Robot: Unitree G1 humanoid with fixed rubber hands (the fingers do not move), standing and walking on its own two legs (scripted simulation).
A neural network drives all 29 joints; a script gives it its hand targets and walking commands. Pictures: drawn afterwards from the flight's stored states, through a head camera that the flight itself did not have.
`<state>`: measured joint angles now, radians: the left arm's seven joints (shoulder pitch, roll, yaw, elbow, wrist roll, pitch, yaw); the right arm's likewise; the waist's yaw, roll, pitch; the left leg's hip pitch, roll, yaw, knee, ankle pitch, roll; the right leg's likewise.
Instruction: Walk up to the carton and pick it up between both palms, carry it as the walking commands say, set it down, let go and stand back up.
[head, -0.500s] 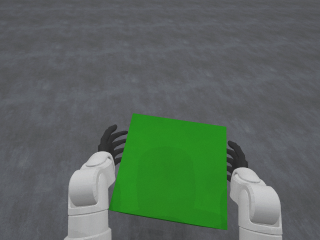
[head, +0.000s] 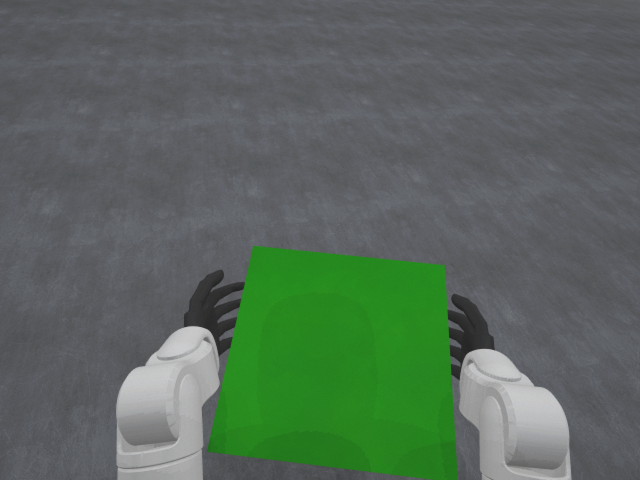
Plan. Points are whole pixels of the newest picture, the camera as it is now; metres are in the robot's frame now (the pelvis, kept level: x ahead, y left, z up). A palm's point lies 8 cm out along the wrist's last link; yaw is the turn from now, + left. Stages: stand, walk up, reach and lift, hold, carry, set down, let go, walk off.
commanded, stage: carry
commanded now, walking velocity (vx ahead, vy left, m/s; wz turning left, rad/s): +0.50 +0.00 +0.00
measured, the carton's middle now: (334, 372) +0.27 +0.00 +0.02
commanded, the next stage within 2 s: none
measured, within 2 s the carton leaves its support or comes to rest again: neither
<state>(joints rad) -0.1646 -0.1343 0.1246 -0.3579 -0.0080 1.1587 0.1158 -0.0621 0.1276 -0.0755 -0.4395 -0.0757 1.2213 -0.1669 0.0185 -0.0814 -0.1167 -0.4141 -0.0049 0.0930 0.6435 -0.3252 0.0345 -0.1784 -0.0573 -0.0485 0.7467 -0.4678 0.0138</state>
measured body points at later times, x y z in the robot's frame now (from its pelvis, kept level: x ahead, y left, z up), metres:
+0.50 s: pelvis +0.34 +0.02 +0.01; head +0.37 +0.05 +0.46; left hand +0.62 +0.19 +0.07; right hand +0.61 -0.12 +0.07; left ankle +0.32 +0.10 -0.71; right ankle +0.32 -0.13 -0.72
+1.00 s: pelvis +0.73 +0.09 +0.00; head +0.78 +0.14 +0.44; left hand +1.00 +0.27 +0.04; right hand +1.01 -0.03 +0.06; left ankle +0.60 +0.14 -0.62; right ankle +0.68 -0.06 -0.72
